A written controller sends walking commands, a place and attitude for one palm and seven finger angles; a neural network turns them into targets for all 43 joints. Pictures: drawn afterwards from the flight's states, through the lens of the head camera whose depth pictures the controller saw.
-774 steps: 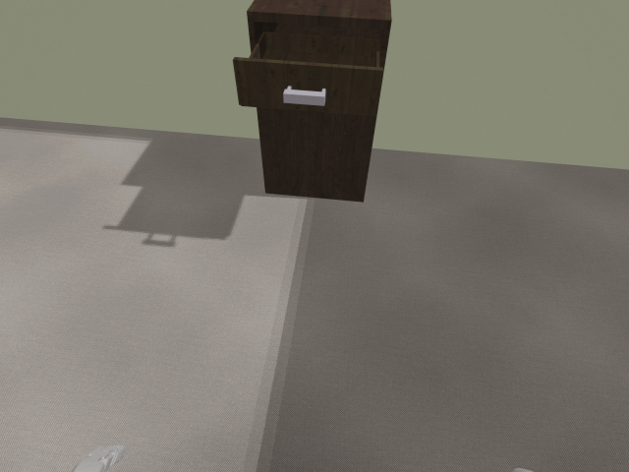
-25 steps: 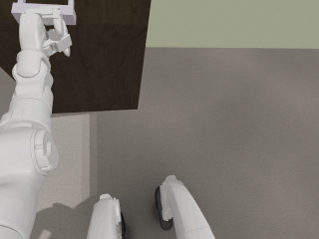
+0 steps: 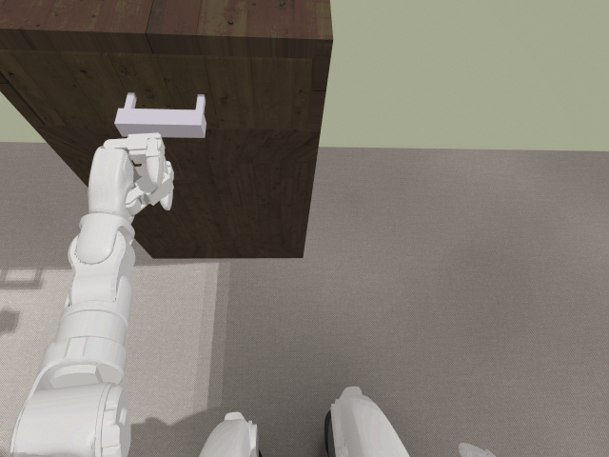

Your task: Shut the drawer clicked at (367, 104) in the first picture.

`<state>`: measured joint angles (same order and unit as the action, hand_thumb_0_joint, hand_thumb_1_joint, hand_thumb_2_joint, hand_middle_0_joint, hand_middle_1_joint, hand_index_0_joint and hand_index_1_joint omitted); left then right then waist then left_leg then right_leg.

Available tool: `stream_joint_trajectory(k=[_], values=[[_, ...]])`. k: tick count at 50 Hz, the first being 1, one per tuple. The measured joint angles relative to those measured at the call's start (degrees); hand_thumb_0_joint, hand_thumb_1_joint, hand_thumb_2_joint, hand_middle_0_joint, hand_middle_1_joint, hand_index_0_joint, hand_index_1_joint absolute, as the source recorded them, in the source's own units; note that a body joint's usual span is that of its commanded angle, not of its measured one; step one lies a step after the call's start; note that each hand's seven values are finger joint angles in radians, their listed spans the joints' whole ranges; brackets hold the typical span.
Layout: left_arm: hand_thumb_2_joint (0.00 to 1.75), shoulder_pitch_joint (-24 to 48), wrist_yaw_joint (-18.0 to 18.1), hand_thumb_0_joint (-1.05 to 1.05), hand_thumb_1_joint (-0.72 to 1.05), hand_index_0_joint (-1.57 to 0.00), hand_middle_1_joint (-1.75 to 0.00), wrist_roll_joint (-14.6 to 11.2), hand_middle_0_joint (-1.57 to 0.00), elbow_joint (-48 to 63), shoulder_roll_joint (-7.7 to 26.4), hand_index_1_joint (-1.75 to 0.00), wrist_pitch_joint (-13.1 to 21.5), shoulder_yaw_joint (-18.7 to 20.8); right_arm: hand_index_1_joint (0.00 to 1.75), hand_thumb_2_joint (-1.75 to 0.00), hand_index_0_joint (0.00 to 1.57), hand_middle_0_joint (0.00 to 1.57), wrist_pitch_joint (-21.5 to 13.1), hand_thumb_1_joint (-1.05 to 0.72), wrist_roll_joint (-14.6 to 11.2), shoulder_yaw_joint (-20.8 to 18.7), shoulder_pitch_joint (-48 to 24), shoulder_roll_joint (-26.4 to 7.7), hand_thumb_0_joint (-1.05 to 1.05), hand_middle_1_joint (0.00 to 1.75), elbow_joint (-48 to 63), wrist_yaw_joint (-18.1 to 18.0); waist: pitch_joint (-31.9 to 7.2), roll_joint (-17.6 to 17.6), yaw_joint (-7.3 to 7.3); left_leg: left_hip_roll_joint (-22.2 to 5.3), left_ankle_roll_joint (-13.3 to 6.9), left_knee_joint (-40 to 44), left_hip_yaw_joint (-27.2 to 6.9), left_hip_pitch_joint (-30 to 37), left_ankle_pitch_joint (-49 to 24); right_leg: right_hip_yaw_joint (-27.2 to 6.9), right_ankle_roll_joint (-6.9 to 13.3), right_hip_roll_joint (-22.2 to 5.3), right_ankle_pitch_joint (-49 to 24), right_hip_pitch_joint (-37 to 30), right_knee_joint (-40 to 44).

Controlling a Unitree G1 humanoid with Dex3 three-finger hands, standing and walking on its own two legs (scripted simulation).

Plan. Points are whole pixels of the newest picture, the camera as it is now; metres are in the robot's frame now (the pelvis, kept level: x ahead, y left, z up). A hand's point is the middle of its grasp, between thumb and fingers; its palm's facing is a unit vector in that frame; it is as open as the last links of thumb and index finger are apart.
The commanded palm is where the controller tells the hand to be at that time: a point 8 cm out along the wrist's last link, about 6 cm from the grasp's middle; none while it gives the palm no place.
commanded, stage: draw the hand back to the body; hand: left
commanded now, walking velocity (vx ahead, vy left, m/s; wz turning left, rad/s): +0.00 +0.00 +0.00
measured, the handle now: (164, 111) +0.60 +0.18 +0.01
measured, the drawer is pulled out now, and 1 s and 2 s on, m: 0.00 0.00 0.00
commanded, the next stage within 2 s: step back with the hand held close in 1.18 s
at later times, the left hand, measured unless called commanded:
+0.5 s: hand (52, 283) +0.30 +0.20 +0.14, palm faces +0.13 -0.97 -0.23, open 3.3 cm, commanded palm +0.26 +0.25 +0.16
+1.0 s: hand out of the picture +0.18 +0.24 +0.25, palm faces +0.44 -0.81 -0.39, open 3.3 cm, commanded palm +0.12 +0.28 +0.26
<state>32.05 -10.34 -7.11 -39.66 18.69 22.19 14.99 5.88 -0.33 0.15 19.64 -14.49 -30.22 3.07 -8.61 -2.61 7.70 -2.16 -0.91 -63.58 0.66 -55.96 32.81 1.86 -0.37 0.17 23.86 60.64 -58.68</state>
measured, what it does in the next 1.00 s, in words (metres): rises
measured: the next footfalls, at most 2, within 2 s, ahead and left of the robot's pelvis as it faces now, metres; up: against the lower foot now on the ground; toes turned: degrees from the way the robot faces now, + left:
none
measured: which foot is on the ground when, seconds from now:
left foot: down 0.00-1.00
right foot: down 0.00-1.00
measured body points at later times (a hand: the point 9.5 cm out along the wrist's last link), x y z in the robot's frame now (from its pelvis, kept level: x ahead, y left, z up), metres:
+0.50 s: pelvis +0.00 +0.00 +0.06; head +0.02 +0.00 +0.51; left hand +0.28 +0.25 +0.16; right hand +0.19 -0.22 -0.02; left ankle -0.04 +0.11 -0.66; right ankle +0.03 -0.13 -0.66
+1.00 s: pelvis +0.01 +0.00 +0.08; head -0.02 -0.03 +0.53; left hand +0.15 +0.29 +0.27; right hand +0.20 -0.21 +0.00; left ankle -0.04 +0.11 -0.66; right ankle +0.03 -0.13 -0.66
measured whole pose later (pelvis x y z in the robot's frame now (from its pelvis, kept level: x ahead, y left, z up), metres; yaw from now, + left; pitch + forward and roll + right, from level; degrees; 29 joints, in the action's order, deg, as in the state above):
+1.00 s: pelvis +0.01 +0.00 +0.08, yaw +3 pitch -4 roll -1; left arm -28.5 5.6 -3.8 26.6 19.7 4.7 16.2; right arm -6.1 -0.2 2.5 13.4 -13.1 -34.3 -4.0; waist -0.7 -4.3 -3.6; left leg -0.5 -0.5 -26.5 -0.2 -3.5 19.0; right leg 2.9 -0.4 -0.7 12.5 8.3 -25.0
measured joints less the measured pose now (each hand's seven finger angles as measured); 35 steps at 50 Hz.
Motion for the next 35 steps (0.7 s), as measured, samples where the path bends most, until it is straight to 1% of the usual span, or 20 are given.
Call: stream_joint_trajectory(k=[2,4,6,8,12,16,17,18,20,22,25,27,30,35], values=[[0.90,-5.2,-0.3,0.02,0.90,-1.39,-1.60,-1.2,-1.40,4.0,-1.0,-1.60,-2.4,-1.1,0.30,-0.90,0.20,0.20,0.1,-0.91,-0.8,0.4,0.4,0.1,0.00,0.30,0.8,-0.3,-0.1,0.0,-1.05,0.1,0.0,3.4,0.1,4.1,-0.9,-0.1,0.0,0.0,-0.7,-3.9,2.9],[0.90,-9.2,-0.1,0.02,0.90,-1.39,-1.60,-2.3,-1.40,6.8,-1.6,-1.60,-3.9,-1.8,0.30,-0.90,0.20,0.20,-0.2,-0.90,-1.4,0.8,0.4,0.1,0.01,0.30,1.4,-0.7,-0.1,0.1,-1.90,0.3,0.1,6.3,-0.2,7.9,-1.5,0.1,0.1,-0.1,-1.2,-7.7,5.3],[0.90,-12.2,0.3,0.02,0.90,-1.39,-1.60,-3.3,-1.40,9.1,-2.1,-1.60,-4.2,-2.2,0.30,-0.90,0.20,0.20,-1.0,-0.90,-1.7,1.0,0.1,0.2,0.01,0.30,1.5,-1.2,-0.1,0.5,-2.61,0.4,0.3,8.3,-0.6,11.0,-2.0,0.5,0.2,-0.2,-1.5,-10.9,7.1],[0.90,-14.7,0.2,0.02,0.90,-1.39,-1.60,-4.1,-1.40,11.4,-2.3,-1.60,-3.8,-2.7,0.30,-0.90,0.20,0.20,-1.9,-0.90,-1.8,1.0,-0.6,0.2,0.01,0.30,1.5,-1.6,0.0,0.9,-3.24,0.4,0.5,9.5,-1.0,13.4,-2.4,1.0,0.3,-0.3,-1.7,-13.6,8.4],[0.90,-18.4,-1.9,0.02,0.90,-1.40,-1.60,-4.7,-1.40,15.2,-2.2,-1.60,-3.5,-4.6,0.30,-0.90,0.20,0.20,-3.4,-0.90,-2.2,0.7,-2.4,-0.4,0.01,0.30,1.3,-2.3,0.2,0.9,-4.25,0.6,0.5,10.9,-1.8,17.3,-2.9,1.8,0.3,-0.5,-2.1,-18.0,10.2],[0.90,-22.0,-4.7,0.02,0.90,-1.40,-1.60,-5.5,-1.40,18.4,-2.3,-1.60,-6.2,-6.2,0.30,-0.90,0.20,0.20,-4.4,-0.90,-2.7,0.8,-4.3,-1.0,0.01,0.30,1.9,-2.9,0.7,0.4,-4.87,0.9,0.3,12.4,-1.8,20.9,-3.5,1.7,0.1,-0.7,-2.7,-21.7,11.6],[0.90,-23.2,-3.4,0.02,0.90,-1.40,-1.60,-4.2,-1.40,19.9,-2.2,-1.60,-7.4,-6.6,0.30,-0.90,0.20,0.20,-4.4,-0.90,-2.7,0.8,-4.8,-0.8,0.01,0.30,2.1,-3.2,1.0,0.6,-5.07,1.1,0.2,13.1,-1.4,22.1,-3.8,1.4,0.0,-0.8,-2.8,-22.7,12.0],[0.90,-24.7,-1.2,0.02,0.90,-1.40,-1.60,-2.7,-1.40,22.0,-1.9,-1.60,-8.9,-7.2,0.30,-0.90,0.20,0.20,-4.1,-0.90,-2.7,0.8,-5.4,-0.5,0.01,0.30,2.2,-3.8,1.5,0.7,-5.27,1.2,0.2,14.1,-1.1,23.7,-4.2,1.0,0.0,-0.9,-3.1,-24.0,12.7],[0.90,-28.1,3.4,0.02,0.90,-1.40,-1.60,-0.6,-1.40,26.4,-1.9,-1.60,-11.6,-8.4,0.30,-0.90,0.20,0.20,-3.9,-0.90,-2.6,0.8,-6.0,0.1,0.01,0.30,2.8,-4.8,2.2,0.8,-5.67,1.5,0.1,16.6,-0.5,26.8,-5.2,0.5,-0.2,-1.1,-3.9,-26.7,14.5],[0.90,-31.4,7.0,0.02,0.90,-1.40,-1.60,0.8,-1.40,30.7,-2.2,-1.60,-13.8,-9.2,0.30,-0.90,0.20,0.20,-3.9,-0.90,-2.4,1.2,-6.4,0.6,0.01,0.30,3.1,-5.8,2.8,0.6,-6.14,1.7,0.0,19.1,-0.3,29.9,-6.3,0.3,-0.3,-1.3,-4.7,-29.6,16.6],[0.90,-35.5,10.7,0.02,0.90,-1.40,-1.60,2.1,-1.40,35.8,-2.0,-1.60,-16.2,-9.4,0.30,-0.90,0.20,0.20,-4.2,-0.90,-2.2,2.0,-6.8,1.3,0.01,0.30,2.7,-6.9,3.7,0.5,-7.04,2.0,-0.1,22.6,-0.2,34.2,-7.8,0.2,-0.4,-1.5,-6.0,-33.9,19.7],[0.90,-37.5,12.5,0.02,0.90,-1.40,-1.60,2.6,-1.40,38.6,-1.8,-1.60,-17.5,-9.2,0.30,-0.90,0.20,0.20,-4.6,-0.90,-2.0,2.5,-6.9,1.7,0.01,0.30,2.2,-7.4,4.4,0.5,-7.73,2.1,-0.2,24.6,-0.4,36.9,-8.7,0.4,-0.4,-1.5,-6.7,-36.6,21.6],[0.90,-40.0,14.1,0.02,0.90,-1.40,-1.60,3.0,-1.40,42.2,-1.5,-1.60,-18.6,-8.6,0.30,-0.90,0.20,0.20,-5.5,-0.90,-1.7,3.2,-7.2,2.0,0.01,0.30,1.0,-7.9,5.3,0.2,-8.70,2.2,-0.1,27.5,-0.6,40.8,-10.0,0.7,-0.4,-1.6,-7.8,-40.6,24.6],[0.90,-44.6,15.2,0.02,0.90,-1.40,-1.60,3.3,-1.40,47.8,-1.7,-1.60,-19.2,-7.8,0.30,-0.90,0.20,0.20,-7.4,-0.90,-1.2,3.9,-7.4,2.0,0.01,0.30,-0.7,-7.8,6.8,-0.5,-9.74,2.3,-0.1,31.7,-0.8,46.0,-11.8,0.9,-0.4,-1.6,-9.4,-45.9,28.7]])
